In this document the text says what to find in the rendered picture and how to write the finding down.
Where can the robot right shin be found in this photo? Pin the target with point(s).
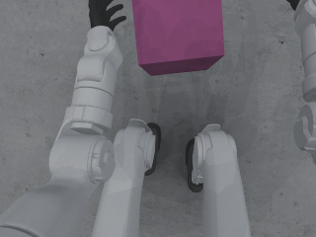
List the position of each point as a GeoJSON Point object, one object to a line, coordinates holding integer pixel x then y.
{"type": "Point", "coordinates": [196, 174]}

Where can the robot left upper arm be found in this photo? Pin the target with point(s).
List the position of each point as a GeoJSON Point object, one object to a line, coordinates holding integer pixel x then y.
{"type": "Point", "coordinates": [78, 164]}

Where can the left robot hand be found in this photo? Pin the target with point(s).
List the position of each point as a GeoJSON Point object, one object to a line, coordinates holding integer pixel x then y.
{"type": "Point", "coordinates": [100, 17]}

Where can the right robot forearm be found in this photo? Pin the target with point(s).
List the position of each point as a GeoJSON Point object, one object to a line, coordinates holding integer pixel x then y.
{"type": "Point", "coordinates": [305, 27]}

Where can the left robot forearm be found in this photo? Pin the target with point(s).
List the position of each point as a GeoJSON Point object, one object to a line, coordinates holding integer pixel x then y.
{"type": "Point", "coordinates": [94, 88]}

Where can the robot right upper arm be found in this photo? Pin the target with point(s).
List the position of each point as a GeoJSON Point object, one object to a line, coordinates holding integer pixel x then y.
{"type": "Point", "coordinates": [304, 130]}

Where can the right robot hand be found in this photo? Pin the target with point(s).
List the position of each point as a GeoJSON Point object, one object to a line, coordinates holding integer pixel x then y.
{"type": "Point", "coordinates": [293, 3]}

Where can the right robot thigh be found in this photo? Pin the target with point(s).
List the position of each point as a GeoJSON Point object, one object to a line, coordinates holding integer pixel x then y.
{"type": "Point", "coordinates": [224, 207]}

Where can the carton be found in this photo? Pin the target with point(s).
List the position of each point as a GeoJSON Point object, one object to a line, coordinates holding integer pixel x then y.
{"type": "Point", "coordinates": [177, 36]}

